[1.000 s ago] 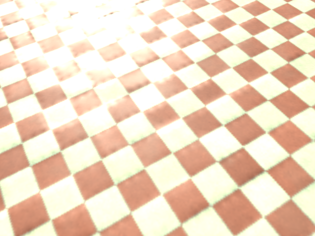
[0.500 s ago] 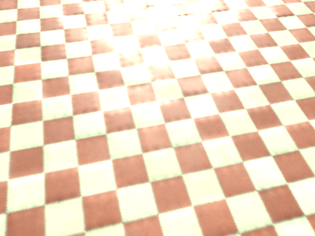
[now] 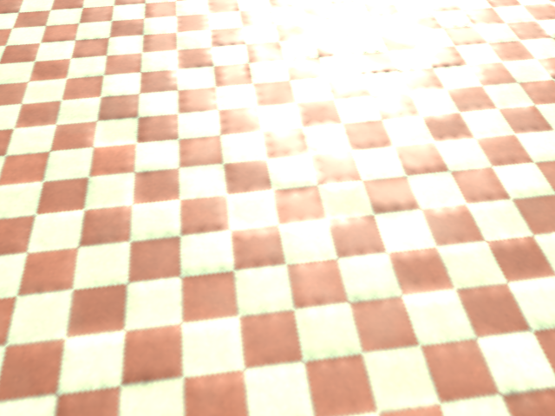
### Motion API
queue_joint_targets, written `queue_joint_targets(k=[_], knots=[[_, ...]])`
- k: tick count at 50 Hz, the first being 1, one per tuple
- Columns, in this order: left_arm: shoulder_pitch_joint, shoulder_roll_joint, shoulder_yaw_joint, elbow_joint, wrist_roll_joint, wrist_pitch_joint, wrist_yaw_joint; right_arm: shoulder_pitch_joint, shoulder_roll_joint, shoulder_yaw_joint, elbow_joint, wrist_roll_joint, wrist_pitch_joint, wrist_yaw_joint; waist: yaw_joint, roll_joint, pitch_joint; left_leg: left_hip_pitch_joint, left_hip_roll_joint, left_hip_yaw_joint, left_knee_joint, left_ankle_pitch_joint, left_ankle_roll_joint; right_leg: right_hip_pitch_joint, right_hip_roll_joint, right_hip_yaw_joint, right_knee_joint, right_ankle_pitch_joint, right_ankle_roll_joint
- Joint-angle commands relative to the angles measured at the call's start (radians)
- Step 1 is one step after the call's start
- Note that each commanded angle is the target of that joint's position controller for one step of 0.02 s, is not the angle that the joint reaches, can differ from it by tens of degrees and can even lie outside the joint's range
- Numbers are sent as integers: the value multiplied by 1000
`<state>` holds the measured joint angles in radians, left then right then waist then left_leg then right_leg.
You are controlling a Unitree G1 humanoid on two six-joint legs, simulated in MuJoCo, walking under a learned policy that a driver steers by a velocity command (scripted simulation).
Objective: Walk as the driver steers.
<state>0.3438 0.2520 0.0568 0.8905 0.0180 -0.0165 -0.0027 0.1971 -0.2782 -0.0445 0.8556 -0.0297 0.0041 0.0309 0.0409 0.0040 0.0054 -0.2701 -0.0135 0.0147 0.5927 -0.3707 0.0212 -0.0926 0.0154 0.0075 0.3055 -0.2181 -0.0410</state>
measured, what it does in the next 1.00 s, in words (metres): walks ahead: left foot, then right foot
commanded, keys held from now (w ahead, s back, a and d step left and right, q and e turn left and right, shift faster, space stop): w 0.14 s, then w+e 0.34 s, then q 0.52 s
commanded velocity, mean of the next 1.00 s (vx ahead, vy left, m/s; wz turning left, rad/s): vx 0.31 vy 0.00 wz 0.01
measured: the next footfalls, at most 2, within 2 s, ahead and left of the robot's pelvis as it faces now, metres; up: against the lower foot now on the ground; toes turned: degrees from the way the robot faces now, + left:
left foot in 0.06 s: +0.05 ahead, +0.11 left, +0.00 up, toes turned +1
right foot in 0.52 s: +0.38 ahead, -0.10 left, +0.00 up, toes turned -13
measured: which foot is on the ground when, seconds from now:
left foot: up 0.00-0.04, down 0.06-0.54, up 0.56-1.00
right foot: down 0.00-0.06, up 0.08-0.50, down 0.52-1.00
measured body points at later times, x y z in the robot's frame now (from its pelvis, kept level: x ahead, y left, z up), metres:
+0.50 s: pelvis +0.21 +0.00 -0.03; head +0.25 -0.01 +0.42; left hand +0.43 +0.20 -0.14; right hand +0.12 -0.24 -0.17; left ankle +0.02 +0.11 -0.75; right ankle +0.34 -0.09 -0.74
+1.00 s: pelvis +0.37 -0.03 -0.01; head +0.40 -0.03 +0.43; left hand +0.43 +0.23 -0.16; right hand +0.46 -0.27 -0.15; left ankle +0.43 +0.07 -0.73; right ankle +0.35 -0.09 -0.75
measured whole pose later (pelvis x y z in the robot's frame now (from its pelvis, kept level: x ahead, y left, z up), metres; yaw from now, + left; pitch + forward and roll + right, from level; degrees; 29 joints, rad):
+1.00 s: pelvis +0.37 -0.03 -0.01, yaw +1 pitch -1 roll -1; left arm 0.23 0.22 0.04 0.92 0.02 -0.02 0.04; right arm 0.19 -0.20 -0.04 0.89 -0.03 0.04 0.02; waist 0.00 0.01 0.08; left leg -0.43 0.03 0.07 0.73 -0.28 0.04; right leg -0.14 0.01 -0.27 0.45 -0.30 -0.09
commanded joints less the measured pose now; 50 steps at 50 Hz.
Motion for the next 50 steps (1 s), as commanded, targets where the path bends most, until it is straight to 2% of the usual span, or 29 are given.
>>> queue_joint_targets(k=[1, 2, 3, 4, 5, 6, 7, 9, 12, 16, 18, 21, 23, 24, 25, 26, 27, 28, 29, 30, 31, 32, 33, 34, 36, 39, 41, 45, 50], knots=[[-45, 166, 45, -37, -11, -9, -5, 16, -39, -5, -33, 2, -34, -12, -59, -105, 58, 167, -35, 70, -214, 135, 40, -179, -197, 187, -86, -211, -151], [-56, 140, 38, -39, -9, -12, -5, 100, -61, -12, 0, -1, -43, -22, -95, -59, 34, 333, -28, 36, -232, 119, 51, -301, -166, 158, -3, -235, -125], [-100, 79, 19, -66, -3, -19, -7, 218, -119, -25, 29, -8, -54, -35, -153, 63, -3, 482, 124, -160, -317, -53, 75, -449, -99, 78, 183, -280, -84], [-158, 6, -4, -119, -7, -27, -12, 306, -240, -53, 36, -2, -58, -40, -194, 277, -16, 530, 366, -559, -487, -389, 164, -642, 28, -65, 467, -330, -42], [-181, 112, 21, -120, 14, -26, -8, 278, -230, -55, 48, -2, -56, -40, -166, 151, 92, 392, 417, -633, -508, -420, 231, -692, -15, 3, 616, -311, -55], [-151, 125, 28, -100, 10, -27, -19, 193, -170, -38, 27, 3, -59, -35, -106, 90, 133, 344, 357, -548, -494, -360, 222, -685, -57, 39, 668, -219, -59], [-114, 118, 26, -77, 6, -31, -30, 141, -125, -25, 14, 6, -66, -31, -73, 85, 127, 317, 302, -456, -501, -250, 193, -657, -75, 38, 671, -149, -50], [-94, 106, 24, -49, 14, -27, -42, 122, -92, -13, 13, 5, -83, -36, -55, 90, 98, 316, 239, -289, -513, 2, 154, -619, -86, 22, 688, -54, -24], [-145, 73, 17, -61, 11, -17, -48, 188, -83, -9, 54, 8, -99, -38, -64, 76, 91, 316, 218, -141, -496, 287, 141, -651, -65, 39, 715, 27, 0], [-263, 50, 3, -108, 13, -12, -53, 201, -61, 2, 75, 7, -105, -38, -71, 75, 123, 270, 202, -13, -498, 470, 133, -651, -52, 1, 582, 134, 20], [-327, 32, -10, -134, 14, -13, -60, 205, -62, 4, 85, 8, -109, -40, -81, 77, 134, 247, 197, 41, -501, 533, 127, -591, -52, -53, 467, 184, 12], [-381, 29, -18, -168, 15, -14, -64, 238, -82, 4, 113, 9, -110, -50, -85, 70, 137, 310, 229, 83, -460, 707, 114, -520, -34, -114, 337, 173, -38], [-323, 48, -11, -158, 16, -14, -57, 227, -109, -1, 118, 8, -106, -58, -48, 90, 81, 376, 240, 121, -320, 1058, 97, -423, 21, -156, 309, 106, -85], [-247, 66, -3, -138, 18, -15, -52, 221, -124, -5, 118, 3, -98, -62, -12, 102, 28, 399, 245, 139, -190, 1203, 90, -346, 54, -170, 308, 55, -109], [-112, 82, 6, -92, 25, -23, -45, 234, -123, -5, 127, 2, -89, -63, 35, 97, -40, 365, 244, 132, -11, 1235, 86, -191, 83, -152, 264, 52, -134], [40, 107, 20, -41, 41, -35, -32, 237, -117, 1, 129, 13, -86, -61, 105, 70, -110, 226, 217, 147, 208, 1057, 70, 45, 49, -89, 182, 137, -165], [142, 207, 43, -20, 58, -40, -15, 284, -28, 24, 96, 37, -90, -49, 101, -101, -239, -70, 109, 166, 579, 448, 39, 353, -248, 245, 193, 290, -250], [135, 246, 54, -19, 17, -32, -13, 372, -27, 17, 110, 63, -85, -47, 54, -190, -410, -242, -57, 28, 878, -204, 19, 474, -481, 644, 117, 637, -392], [53, 218, 52, -30, -18, -28, -7, 245, -93, -4, 93, 47, -80, -54, 50, -9, -303, -252, -2, -112, 869, -93, 27, 327, -415, 452, 108, 713, -346], [-30, 153, 30, -30, -16, -34, -1, 195, -56, 6, 76, 48, -85, -51, 13, -27, -151, -262, 29, -101, 801, -53, 29, 168, -386, 307, 70, 759, -309], [-76, 86, 12, -30, -10, -40, 0, 192, -43, 5, 89, 37, -80, -51, -21, 12, -60, -232, 64, -89, 712, -31, 31, 46, -338, 210, 22, 731, -250], [-102, 54, -1, -24, -13, -46, 5, 201, -37, 1, 101, 15, -60, -49, -48, -5, -14, -186, 79, -84, 645, -16, 26, -44, -299, 135, -14, 718, -209], [-118, 41, -8, -21, -8, -51, 8, 243, -17, 3, 121, 2, -38, -45, -71, -21, -8, -119, 74, -70, 615, 1, 19, -113, -280, 72, -37, 722, -185], [-107, 47, -9, -17, -2, -59, 8, 253, -4, 1, 128, 1, -24, -41, -76, -22, -18, -86, 59, -61, 604, 20, 15, -138, -270, 38, -44, 773, -180], [-112, 84, -2, -16, -1, -67, 10, 248, 6, -5, 120, 8, -8, -35, -96, -40, -28, -108, 47, -43, 573, 64, 4, -142, -260, -29, -49, 808, -181], [-120, 78, -6, -19, -3, -57, 22, 171, 2, -13, 86, 3, 4, -30, -91, -81, -11, -192, 61, -19, 458, 150, -8, -106, -235, -106, -46, 732, -158], [-112, 72, -8, -15, -6, -47, 32, 109, 13, -9, 59, 0, 8, -23, -74, -99, -3, -201, 69, 4, 344, 200, -12, -86, -226, -140, -37, 674, -147], [-68, 96, 1, -1, -3, -27, 44, 35, 19, -4, 13, -2, 17, -17, -38, -95, -15, -179, 58, 48, 207, 194, -2, -20, -267, -152, 7, 635, -165], [-55, 127, 20, -3, 6, 9, 48, 2, 2, -14, -35, -2, 25, -14, -19, -100, 5, -164, 39, 71, 109, 3, 39, 32, -338, -118, 111, 569, -171]])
